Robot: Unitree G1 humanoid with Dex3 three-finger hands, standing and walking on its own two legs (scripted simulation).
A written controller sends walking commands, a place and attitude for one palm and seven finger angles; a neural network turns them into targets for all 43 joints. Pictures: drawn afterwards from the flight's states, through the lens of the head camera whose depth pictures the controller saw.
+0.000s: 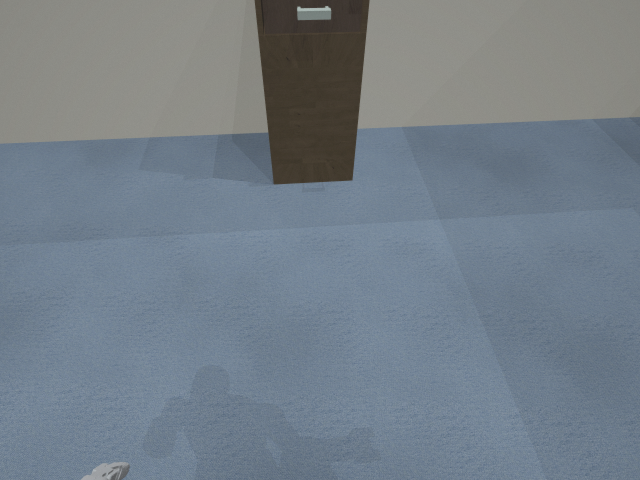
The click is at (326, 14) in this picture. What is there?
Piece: drawer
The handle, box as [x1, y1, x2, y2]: [297, 6, 330, 19]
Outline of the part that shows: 330,8 327,6 325,6 324,8 297,7 297,17 298,19 330,19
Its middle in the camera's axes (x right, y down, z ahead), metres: -0.03 -0.76 +1.29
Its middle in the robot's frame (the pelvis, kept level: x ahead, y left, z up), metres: +1.48 +0.11 +0.01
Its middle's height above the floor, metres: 0.78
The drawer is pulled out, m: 0.00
